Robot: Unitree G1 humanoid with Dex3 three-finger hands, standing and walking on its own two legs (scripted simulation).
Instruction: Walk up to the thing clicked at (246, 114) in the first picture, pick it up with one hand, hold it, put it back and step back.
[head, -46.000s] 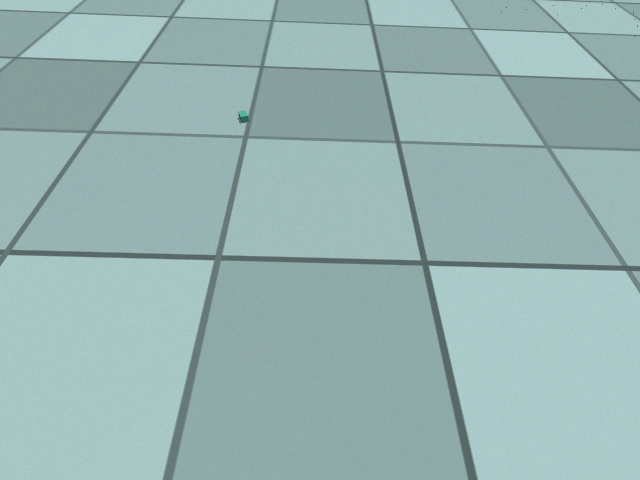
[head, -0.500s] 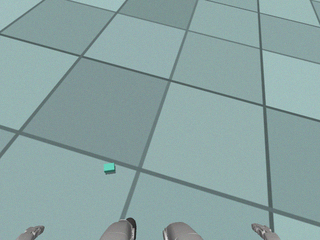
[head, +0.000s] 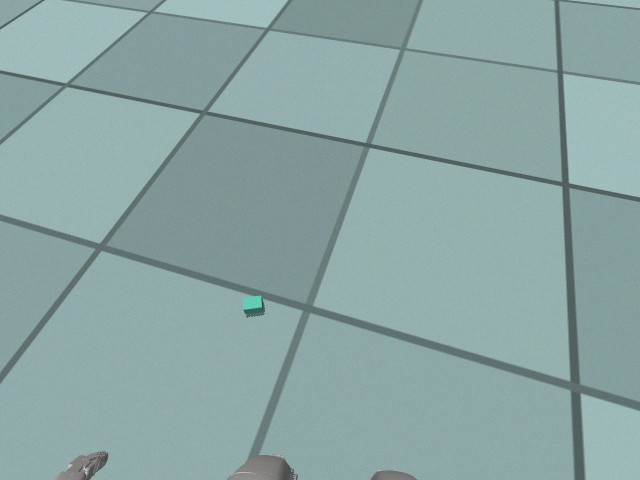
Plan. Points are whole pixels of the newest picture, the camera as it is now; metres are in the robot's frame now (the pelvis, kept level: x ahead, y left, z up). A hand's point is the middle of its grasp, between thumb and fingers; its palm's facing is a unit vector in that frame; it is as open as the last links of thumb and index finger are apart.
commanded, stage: step back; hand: left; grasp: from above
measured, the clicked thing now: (253, 304) +0.66 +0.26 -0.75
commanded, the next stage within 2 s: none
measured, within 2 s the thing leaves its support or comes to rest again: neither
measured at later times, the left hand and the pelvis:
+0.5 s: hand out of the picture -0.06 +0.25 -0.16, palm faces -0.04 -0.91 -0.42, open 7.3 cm; pelvis -0.15 -0.02 -0.02, yaw -1 degrees
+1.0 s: hand out of the picture -0.19 +0.28 -0.15, palm faces +0.02 -0.92 -0.38, open 7.3 cm; pelvis -0.30 +0.00 +0.00, yaw +1 degrees
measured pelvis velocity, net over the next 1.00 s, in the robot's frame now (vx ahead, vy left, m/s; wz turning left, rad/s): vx -0.30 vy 0.00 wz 0.02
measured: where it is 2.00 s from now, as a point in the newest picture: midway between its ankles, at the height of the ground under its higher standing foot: outside the picture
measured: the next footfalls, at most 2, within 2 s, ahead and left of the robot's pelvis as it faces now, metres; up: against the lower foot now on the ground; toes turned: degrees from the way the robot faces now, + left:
left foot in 0.08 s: -0.01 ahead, +0.11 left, +0.00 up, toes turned -1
right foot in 0.44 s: -0.12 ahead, -0.14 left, +0.00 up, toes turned +0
